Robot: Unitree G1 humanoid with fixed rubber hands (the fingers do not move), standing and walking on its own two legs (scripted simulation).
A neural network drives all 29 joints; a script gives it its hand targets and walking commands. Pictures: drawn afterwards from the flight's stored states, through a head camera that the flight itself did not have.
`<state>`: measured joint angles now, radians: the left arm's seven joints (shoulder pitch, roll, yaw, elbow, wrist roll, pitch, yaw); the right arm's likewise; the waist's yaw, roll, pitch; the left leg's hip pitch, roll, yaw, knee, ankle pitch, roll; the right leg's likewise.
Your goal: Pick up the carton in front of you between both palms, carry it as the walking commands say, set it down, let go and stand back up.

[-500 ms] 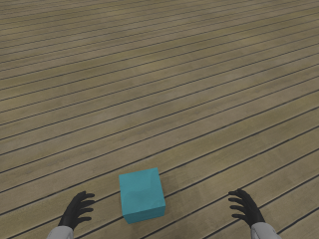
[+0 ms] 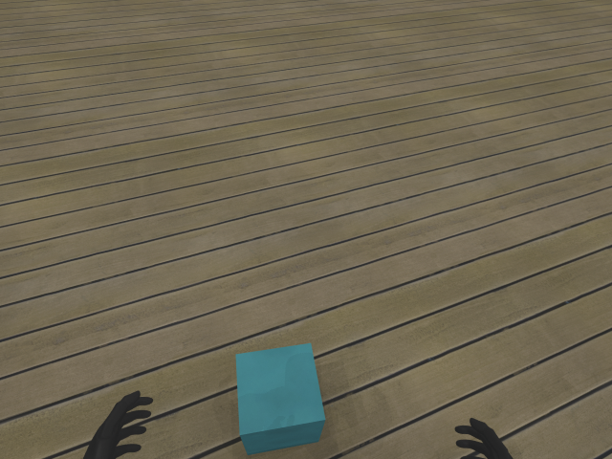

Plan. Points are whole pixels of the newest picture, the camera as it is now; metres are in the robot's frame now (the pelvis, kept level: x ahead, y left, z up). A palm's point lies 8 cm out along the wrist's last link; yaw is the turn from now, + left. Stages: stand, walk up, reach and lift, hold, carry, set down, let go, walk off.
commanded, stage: stand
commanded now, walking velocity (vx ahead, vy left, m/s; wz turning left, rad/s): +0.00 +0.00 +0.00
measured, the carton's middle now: (278, 399) +0.37 +0.06 -0.64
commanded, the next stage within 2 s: none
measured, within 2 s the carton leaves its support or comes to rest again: neither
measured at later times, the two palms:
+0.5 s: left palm out of the picture +0.06 +0.28 -0.12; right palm out of the picture +0.15 -0.23 -0.12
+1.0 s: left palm out of the picture +0.00 +0.28 -0.13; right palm out of the picture +0.12 -0.25 -0.13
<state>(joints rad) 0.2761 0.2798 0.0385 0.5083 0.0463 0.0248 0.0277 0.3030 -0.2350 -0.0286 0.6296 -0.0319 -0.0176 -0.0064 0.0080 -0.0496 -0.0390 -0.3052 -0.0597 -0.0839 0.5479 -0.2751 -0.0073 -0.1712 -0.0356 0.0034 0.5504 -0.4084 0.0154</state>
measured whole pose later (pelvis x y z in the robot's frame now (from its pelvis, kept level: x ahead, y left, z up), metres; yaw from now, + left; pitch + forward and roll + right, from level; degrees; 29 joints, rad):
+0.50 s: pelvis +0.03 +0.01 -0.02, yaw +6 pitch +4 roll +0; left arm 0.39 0.28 0.01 0.65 0.01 0.03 0.07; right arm 0.31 -0.25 -0.01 0.74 -0.02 -0.01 -0.03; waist 0.03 -0.01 -0.07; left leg -0.42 -0.11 -0.16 0.76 -0.41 0.02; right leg -0.19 -0.07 -0.10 0.67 -0.54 0.03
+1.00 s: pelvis +0.01 +0.00 -0.02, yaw +9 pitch +2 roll -1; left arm 0.40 0.30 0.01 0.75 0.02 0.05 0.06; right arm 0.33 -0.25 -0.01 0.79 -0.02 0.01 -0.04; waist 0.03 -0.01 -0.03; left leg -0.40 -0.11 -0.20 0.74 -0.37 0.00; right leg -0.15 -0.06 -0.15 0.63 -0.51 0.02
